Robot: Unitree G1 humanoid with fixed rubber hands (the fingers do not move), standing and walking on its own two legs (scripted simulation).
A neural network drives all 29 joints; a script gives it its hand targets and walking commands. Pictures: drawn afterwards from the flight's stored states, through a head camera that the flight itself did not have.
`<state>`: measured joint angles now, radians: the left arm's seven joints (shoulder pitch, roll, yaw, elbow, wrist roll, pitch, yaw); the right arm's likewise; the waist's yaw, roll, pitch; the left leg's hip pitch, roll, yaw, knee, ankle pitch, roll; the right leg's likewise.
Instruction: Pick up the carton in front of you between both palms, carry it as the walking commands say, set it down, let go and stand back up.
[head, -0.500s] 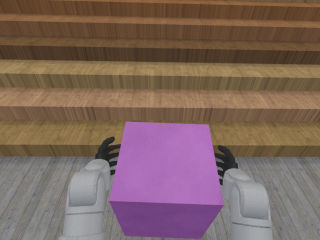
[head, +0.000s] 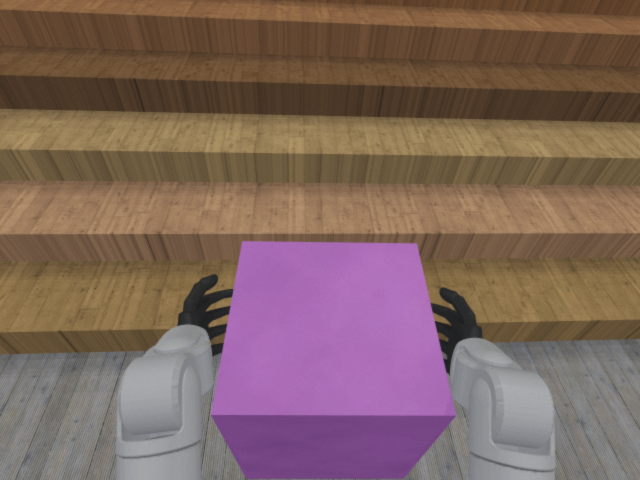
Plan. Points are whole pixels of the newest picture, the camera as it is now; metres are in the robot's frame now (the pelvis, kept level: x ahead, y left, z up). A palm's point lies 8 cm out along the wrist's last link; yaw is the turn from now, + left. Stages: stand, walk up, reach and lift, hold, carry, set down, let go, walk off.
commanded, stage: carry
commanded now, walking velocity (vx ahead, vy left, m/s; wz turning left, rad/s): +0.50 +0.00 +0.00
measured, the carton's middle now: (327, 366) +0.28 -0.01 +0.01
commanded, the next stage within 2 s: none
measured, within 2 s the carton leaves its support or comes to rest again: neither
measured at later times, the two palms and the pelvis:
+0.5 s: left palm (234, 113) +0.67 +0.15 +0.15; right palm (406, 116) +0.69 -0.15 +0.14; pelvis +0.32 -0.03 -0.01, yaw +2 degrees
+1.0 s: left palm (257, 37) +1.05 +0.15 +0.14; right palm (383, 46) +1.03 -0.15 +0.14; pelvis +0.65 +0.00 -0.01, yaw +2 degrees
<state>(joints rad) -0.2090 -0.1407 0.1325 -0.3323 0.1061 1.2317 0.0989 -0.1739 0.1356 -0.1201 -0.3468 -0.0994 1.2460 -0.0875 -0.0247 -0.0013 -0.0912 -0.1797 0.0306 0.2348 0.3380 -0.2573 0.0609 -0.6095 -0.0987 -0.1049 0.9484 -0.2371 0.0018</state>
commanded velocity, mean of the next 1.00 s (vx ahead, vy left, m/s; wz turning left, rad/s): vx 0.50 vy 0.00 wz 0.00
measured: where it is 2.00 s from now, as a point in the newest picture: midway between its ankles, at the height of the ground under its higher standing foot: (313, 151)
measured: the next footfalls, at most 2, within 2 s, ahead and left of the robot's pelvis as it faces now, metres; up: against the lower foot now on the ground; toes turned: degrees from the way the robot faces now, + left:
right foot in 0.20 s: +0.34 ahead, -0.11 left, +0.00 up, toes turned -9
left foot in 0.66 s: +0.60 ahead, +0.08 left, +0.00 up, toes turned +8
